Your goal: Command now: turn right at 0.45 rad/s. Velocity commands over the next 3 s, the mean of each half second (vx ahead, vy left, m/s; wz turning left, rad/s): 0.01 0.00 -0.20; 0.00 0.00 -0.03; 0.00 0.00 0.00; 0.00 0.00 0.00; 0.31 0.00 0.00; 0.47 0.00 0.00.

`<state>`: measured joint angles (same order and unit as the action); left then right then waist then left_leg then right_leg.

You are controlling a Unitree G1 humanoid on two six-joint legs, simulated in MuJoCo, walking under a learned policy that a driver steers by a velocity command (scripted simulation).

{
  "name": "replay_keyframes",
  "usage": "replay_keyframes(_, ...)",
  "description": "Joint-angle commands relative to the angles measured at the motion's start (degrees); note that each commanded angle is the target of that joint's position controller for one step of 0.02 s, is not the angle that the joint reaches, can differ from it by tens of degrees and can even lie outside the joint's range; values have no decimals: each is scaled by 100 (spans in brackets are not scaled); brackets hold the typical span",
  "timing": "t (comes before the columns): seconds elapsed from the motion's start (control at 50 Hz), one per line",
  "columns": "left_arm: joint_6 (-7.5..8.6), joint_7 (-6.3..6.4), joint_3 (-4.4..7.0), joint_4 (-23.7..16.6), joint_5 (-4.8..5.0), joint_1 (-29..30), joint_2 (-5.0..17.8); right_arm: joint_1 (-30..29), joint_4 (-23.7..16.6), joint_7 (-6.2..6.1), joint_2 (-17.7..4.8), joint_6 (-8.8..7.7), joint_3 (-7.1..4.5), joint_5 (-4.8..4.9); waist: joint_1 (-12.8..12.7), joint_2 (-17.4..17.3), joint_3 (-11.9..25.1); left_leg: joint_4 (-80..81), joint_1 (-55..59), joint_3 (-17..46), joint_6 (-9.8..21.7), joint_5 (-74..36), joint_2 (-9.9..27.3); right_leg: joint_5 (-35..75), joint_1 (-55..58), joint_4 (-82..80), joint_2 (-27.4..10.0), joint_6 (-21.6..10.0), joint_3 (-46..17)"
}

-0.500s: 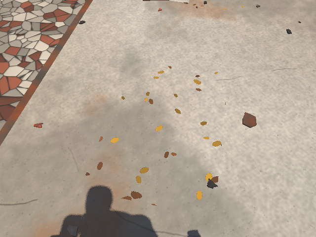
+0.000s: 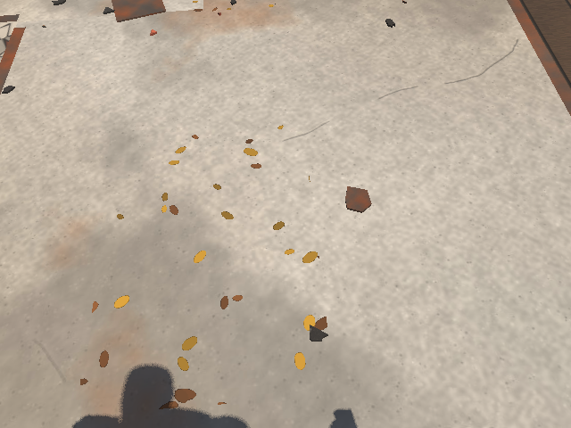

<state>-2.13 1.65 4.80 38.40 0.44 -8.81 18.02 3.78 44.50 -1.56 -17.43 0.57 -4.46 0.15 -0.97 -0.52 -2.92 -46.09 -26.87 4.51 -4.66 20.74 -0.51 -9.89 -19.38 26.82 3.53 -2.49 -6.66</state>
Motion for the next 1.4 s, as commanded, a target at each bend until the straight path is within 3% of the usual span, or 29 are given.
replay_keyframes(0.02, 34, 4, 230, -401, -34, 159, 919, 146, -274, 51, -491, -68, -110, 26, -8, 998, 998, 446, 435, -99, 36, -76, -33, 1202, 747, -521, -1391, -1021, -1490)
replay_keyframes(0.06, 9, -13, 173, -377, -31, 188, 843, 230, -269, 111, -473, -113, -104, 23, 26, 1017, 947, 1007, 733, -178, 140, -218, -33, 1155, 715, -360, -1352, -936, -1622)
replay_keyframes(0.1, -20, 3, 95, -344, 4, 188, 700, 487, -193, 170, -433, -174, -97, -26, 208, 896, 864, 2268, 1463, -254, 362, -1184, 28, 746, 457, -102, -1079, -612, -1547)
replay_keyframes(0.12, -3, 11, 25, -317, -56, -17, 499, 571, -223, 157, -724, -189, -141, -137, 115, 325, 878, 2599, 1895, 428, 615, -1611, 751, -70, 84, 412, -727, -273, -1230)
replay_keyframes(0.14, 53, -3, -23, -364, -93, -290, 313, 349, -278, 117, -1157, -161, -202, -214, -275, -1001, 709, 2764, 2003, 1530, 1292, -2595, 1688, -1575, -625, 1199, 152, 86, -312)
replay_keyframes(0.16, 104, 16, 63, -415, -126, -34, 639, 318, -300, 118, -875, -193, -128, -317, -18, -1358, 699, 2987, 1446, 2238, 2077, -2524, 2288, -2531, -605, 2093, 47, 332, -204)
replay_keyframes(0.18, 104, 31, 183, -338, -49, 27, 957, 191, -351, 111, -752, -233, -82, -284, 42, -1017, 543, 3008, 1386, 2050, 2139, -2361, 2117, -2456, -654, 2849, -22, 433, -301)
replay_keyframes(0.2, 76, 44, 221, -230, -19, -34, 939, 88, -322, 88, -752, -245, -87, -188, -9, -842, 487, 2921, 1493, 1688, 1936, -2243, 1839, -2245, -796, 3219, -21, 517, -304)
replay_keyframes(0.24, -3, 72, 167, -98, -37, -140, 652, -7, -276, 65, -580, -254, -17, -44, -33, -745, 423, 2758, 1677, 1201, 1684, -2463, 1537, -1904, -847, 3260, -119, 685, -371)
replay_keyframes(0.28, -1, 38, 36, -59, -26, -125, 295, 29, -175, 60, -484, -194, 21, -37, -29, -811, 493, 2634, 1780, 700, 1554, -2799, 1208, -1729, -470, 2404, -240, 783, 21)
replay_keyframes(0.32, 37, 7, -66, -65, -11, 104, 94, 216, -79, 55, -529, -118, 11, -52, 184, -995, 626, 2479, 1937, 540, 1532, -3111, 1103, -1618, 21, 1356, -335, 803, 360)
replay_keyframes(0.36, 43, -6, -31, 74, 40, -51, 197, 332, 2, 61, -619, -62, 7, -5, 149, -998, 694, 2317, 2008, 579, 1512, -3161, 1095, -821, 546, 173, -277, 733, 550)
replay_keyframes(0.4, 33, -6, -4, 184, -31, -173, 407, 577, 113, 90, -542, -110, 53, 37, 135, -747, 678, 2310, 1677, 579, 1146, -2677, 997, 462, 1365, -845, -418, 479, 334)
replay_keyframes(0.42, 16, 36, 38, 142, -84, -208, 720, 634, 113, 135, -462, -193, 98, -74, 241, -210, 822, 2108, 1317, 354, 850, -2223, 814, 1677, 1843, -559, -914, 291, -137)
replay_keyframes(0.44, 4, 18, 73, 263, -95, -128, 850, 833, 161, 175, -314, -258, 122, -109, 511, 636, 876, 2254, 1414, -114, 566, -1348, 382, 1333, 1519, -192, -983, -25, -147)
replay_keyframes(0.46, 28, -51, 14, 217, -105, -34, 510, 488, 206, 171, -426, -262, 128, -145, 247, 505, 754, 2129, 1683, -258, 353, -1108, 280, 540, 1104, -311, -874, -108, -154)
replay_keyframes(0.48, 65, -81, -44, 277, -159, -39, 343, 292, 219, 162, -457, -243, 110, -120, 198, 401, 588, 2080, 1711, -286, 306, -1106, 263, 153, 890, -419, -823, -44, -153)
replay_keyframes(0.54, 193, -74, -70, 432, -147, -87, 370, 320, 331, 73, -394, -122, 117, -83, 227, 486, 258, 2051, 1695, -257, 370, -1290, 290, 90, 587, -478, -723, 116, -90)
replay_keyframes(0.72, 285, -22, -151, 839, -112, -240, 289, 438, 840, -3, -388, -74, 98, -60, 202, 196, 124, 2134, 1721, -261, 291, -1323, 279, -25, 564, -489, -619, 134, -20)
replay_keyframes(1.02, 281, -3, -237, 1484, -76, -403, 194, 684, 1441, -84, -370, -64, 138, -32, 182, 99, 150, 2167, 1715, -297, 303, -1445, 262, 195, 676, -455, -458, 152, 205)
replay_keyframes(1.4, 272, 38, -330, 2018, -53, -719, 82, 983, 1733, -114, -179, -41, 224, -20, 152, 41, 46, 2163, 1640, -343, 353, -1403, 203, 106, 587, -442, -378, 207, 348)
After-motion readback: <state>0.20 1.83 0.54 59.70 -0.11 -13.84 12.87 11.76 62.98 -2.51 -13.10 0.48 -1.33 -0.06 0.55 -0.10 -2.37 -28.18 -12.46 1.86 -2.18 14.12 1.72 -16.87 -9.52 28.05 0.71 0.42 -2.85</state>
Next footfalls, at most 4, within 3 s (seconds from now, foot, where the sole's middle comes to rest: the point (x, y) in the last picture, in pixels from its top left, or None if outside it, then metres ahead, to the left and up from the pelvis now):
0.12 left None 0.06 0.15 -0.78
0.40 right None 0.01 -0.12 -0.78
2.68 right None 0.42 -0.13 -0.78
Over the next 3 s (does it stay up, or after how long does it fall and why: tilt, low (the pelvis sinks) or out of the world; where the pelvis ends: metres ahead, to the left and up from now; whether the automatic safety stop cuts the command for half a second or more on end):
stays up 0.41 -0.04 0.01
